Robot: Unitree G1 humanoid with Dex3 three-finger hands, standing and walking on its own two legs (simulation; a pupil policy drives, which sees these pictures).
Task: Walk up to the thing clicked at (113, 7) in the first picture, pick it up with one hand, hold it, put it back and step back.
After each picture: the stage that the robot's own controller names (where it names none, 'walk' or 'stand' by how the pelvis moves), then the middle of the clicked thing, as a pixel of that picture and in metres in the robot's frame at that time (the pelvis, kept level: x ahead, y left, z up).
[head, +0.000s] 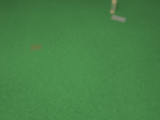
stand; (113, 5) +2.29 -0.55 -0.65
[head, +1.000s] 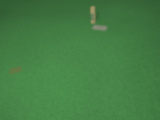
walk; (92, 15) +2.20 -0.05 -0.62
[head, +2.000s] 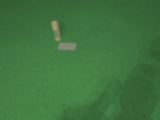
walk; (56, 31) +1.57 +0.37 -0.65
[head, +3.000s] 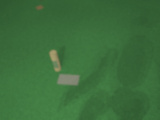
walk; (55, 61) +1.09 +0.33 -0.65
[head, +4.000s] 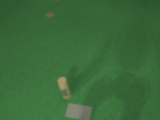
walk; (64, 88) +0.74 +0.24 -0.65
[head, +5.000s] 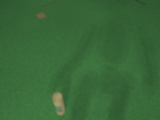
stand; (59, 104) +0.57 +0.20 -0.63
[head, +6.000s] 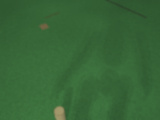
stand; (60, 118) +0.52 +0.17 -0.65
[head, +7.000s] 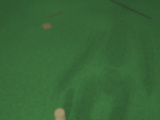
stand; out of the picture +0.50 +0.17 -0.65
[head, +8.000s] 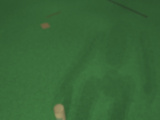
stand; (60, 116) +0.54 +0.17 -0.66
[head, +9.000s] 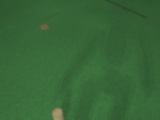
stand; (59, 119) +0.51 +0.18 -0.66
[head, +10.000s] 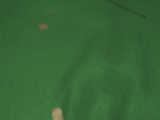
stand; (58, 119) +0.51 +0.18 -0.66
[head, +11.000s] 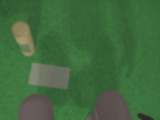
go down; (25, 41) +0.57 +0.23 -0.33
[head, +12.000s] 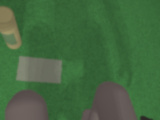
approach; (9, 31) +0.58 +0.25 -0.26
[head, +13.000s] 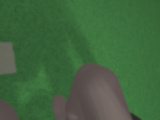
close in; out of the picture +0.56 +0.31 -0.17
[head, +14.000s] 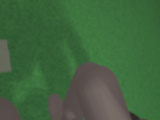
close; out of the picture +0.55 +0.29 -0.17
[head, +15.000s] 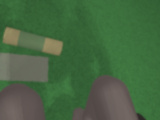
lift; (34, 42) +0.56 +0.12 -0.29
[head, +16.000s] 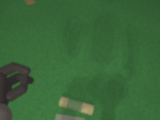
hold; (76, 105) +0.52 +0.00 -0.63
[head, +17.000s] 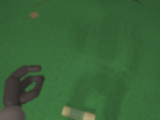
close; (78, 114) +0.51 +0.02 -0.70
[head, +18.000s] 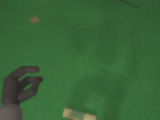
stand; (79, 116) +0.53 +0.01 -0.71
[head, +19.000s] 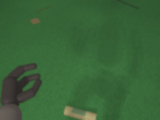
stand; (80, 114) +0.55 +0.00 -0.71
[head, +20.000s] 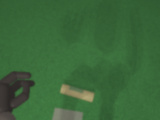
crouch; (77, 92) +0.56 +0.00 -0.65
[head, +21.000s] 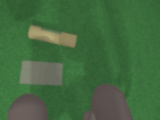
crouch; (53, 36) +0.65 +0.04 -0.37
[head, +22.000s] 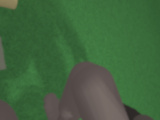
lower; out of the picture +0.65 +0.14 -0.26
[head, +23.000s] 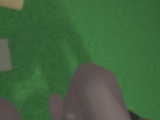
lower; out of the picture +0.67 +0.15 -0.26
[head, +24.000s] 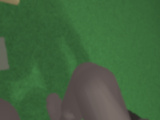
lower; out of the picture +0.68 +0.15 -0.26
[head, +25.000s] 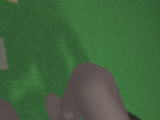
lower; out of the picture +0.69 +0.15 -0.26
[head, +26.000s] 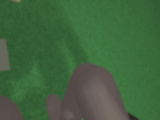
loosen; out of the picture +0.70 +0.14 -0.27
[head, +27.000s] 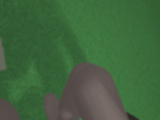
withdraw; out of the picture +0.72 +0.15 -0.27
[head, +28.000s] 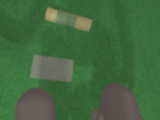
walk; (68, 19) +0.74 +0.03 -0.35
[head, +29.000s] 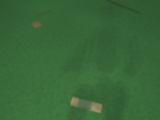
stand; (86, 104) +0.65 -0.06 -0.68
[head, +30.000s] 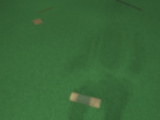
stand; (85, 100) +0.68 -0.04 -0.69
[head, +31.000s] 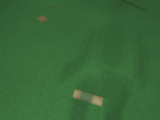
stand; (88, 97) +0.69 -0.06 -0.71
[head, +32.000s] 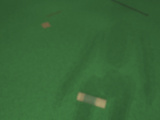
walk; (91, 100) +0.71 -0.07 -0.75
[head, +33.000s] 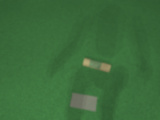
walk; (96, 65) +0.89 -0.15 -0.72
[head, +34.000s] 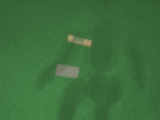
walk; (79, 40) +1.21 -0.05 -0.73
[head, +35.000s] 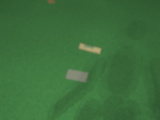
stand; (90, 48) +1.34 -0.10 -0.73
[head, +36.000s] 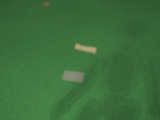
stand; (85, 48) +1.38 -0.07 -0.75
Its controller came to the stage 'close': yes
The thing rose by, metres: 0.00
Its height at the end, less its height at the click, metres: -0.09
